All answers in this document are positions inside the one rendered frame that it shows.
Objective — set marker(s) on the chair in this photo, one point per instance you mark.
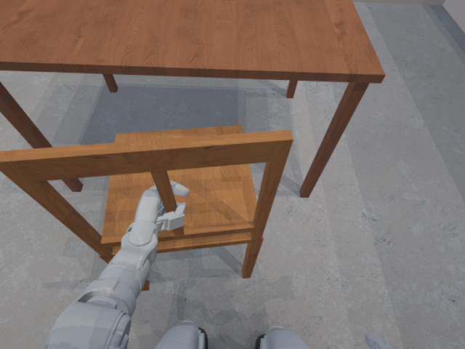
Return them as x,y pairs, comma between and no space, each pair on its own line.
213,163

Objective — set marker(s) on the robot left hand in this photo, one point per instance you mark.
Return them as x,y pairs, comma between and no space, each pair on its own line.
150,207

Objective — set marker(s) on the table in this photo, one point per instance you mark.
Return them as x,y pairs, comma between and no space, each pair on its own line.
296,40

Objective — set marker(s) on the robot left upper arm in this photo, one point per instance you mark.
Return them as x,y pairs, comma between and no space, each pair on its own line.
87,326

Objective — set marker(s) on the robot right thigh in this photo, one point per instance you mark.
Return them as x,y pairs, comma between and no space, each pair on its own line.
281,339

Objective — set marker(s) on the robot right shin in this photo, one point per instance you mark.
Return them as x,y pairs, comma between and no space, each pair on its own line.
275,328

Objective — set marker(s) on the left robot forearm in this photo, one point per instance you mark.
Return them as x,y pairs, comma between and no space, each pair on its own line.
122,280

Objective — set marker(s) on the robot right hand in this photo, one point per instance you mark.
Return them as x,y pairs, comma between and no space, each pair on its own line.
375,343

